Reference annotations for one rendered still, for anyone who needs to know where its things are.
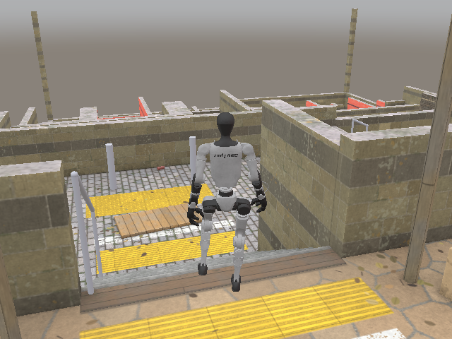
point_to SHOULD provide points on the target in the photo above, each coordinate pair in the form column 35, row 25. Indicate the robot right upper arm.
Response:
column 248, row 150

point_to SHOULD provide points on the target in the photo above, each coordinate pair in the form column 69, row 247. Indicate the robot left upper arm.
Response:
column 203, row 150

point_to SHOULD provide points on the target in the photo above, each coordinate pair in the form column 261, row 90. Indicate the left robot forearm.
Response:
column 195, row 192

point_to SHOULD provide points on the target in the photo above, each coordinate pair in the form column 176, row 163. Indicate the right robot forearm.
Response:
column 258, row 188

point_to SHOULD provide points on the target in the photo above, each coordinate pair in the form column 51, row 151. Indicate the robot left hand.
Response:
column 192, row 217

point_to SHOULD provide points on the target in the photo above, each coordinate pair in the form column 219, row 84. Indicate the right robot foot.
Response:
column 235, row 285

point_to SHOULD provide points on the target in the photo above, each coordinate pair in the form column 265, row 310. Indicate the right robot shin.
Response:
column 238, row 260

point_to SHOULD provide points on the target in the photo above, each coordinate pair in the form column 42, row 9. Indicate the robot right hand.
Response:
column 258, row 202

